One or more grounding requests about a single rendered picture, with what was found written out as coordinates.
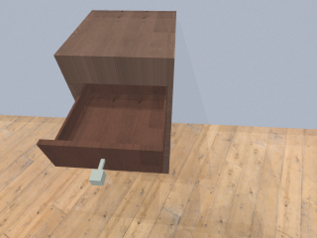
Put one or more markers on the cabinet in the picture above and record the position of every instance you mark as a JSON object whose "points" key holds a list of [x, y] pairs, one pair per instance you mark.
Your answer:
{"points": [[124, 47]]}

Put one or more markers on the drawer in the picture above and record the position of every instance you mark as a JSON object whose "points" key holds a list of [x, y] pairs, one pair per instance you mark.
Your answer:
{"points": [[121, 123]]}

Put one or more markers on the handle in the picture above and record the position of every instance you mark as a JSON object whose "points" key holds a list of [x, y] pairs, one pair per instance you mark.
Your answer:
{"points": [[97, 177]]}

